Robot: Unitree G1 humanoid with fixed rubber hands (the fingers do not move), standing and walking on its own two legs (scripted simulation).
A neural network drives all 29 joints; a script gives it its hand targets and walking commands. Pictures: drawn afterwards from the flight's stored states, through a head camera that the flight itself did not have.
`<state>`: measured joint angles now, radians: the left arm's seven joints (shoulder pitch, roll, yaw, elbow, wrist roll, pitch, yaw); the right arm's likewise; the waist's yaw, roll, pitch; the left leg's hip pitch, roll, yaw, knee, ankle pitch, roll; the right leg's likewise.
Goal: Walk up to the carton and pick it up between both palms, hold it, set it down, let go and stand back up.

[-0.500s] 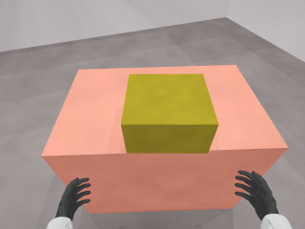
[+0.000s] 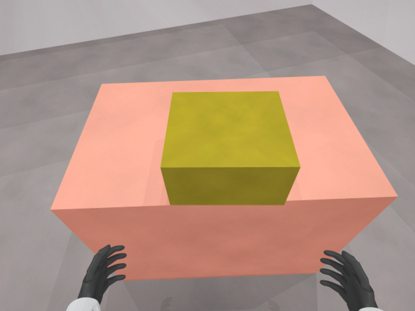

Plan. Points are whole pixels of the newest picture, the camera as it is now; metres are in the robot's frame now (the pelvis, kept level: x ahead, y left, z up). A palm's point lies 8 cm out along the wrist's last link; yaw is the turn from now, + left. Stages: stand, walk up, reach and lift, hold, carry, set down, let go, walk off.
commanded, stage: set down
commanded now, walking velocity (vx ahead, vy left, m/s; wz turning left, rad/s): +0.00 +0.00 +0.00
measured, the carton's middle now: (225, 146) +0.53 +0.00 -0.02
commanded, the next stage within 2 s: let go in 0.30 s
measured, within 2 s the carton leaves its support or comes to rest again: neither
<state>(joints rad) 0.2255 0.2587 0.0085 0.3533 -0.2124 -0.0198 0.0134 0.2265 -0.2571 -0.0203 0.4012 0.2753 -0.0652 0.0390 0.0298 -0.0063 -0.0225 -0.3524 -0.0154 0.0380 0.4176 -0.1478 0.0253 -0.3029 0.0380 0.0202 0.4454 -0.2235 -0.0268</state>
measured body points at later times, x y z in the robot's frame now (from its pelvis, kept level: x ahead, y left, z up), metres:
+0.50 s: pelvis +0.00 +0.00 +0.00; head +0.05 +0.00 +0.45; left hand +0.19 +0.24 -0.07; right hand +0.18 -0.24 -0.08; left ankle +0.04 +0.10 -0.74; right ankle +0.00 -0.10 -0.74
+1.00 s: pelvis +0.02 +0.00 +0.00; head +0.06 +0.00 +0.45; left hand +0.17 +0.25 -0.09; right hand +0.15 -0.27 -0.12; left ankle +0.04 +0.10 -0.74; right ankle +0.00 -0.10 -0.74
